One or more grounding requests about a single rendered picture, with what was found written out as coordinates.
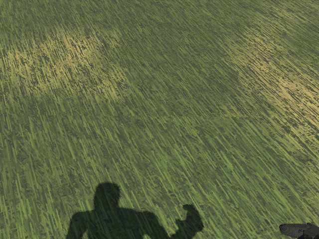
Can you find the robot right hand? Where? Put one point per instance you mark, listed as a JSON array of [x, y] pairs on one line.
[[300, 231]]

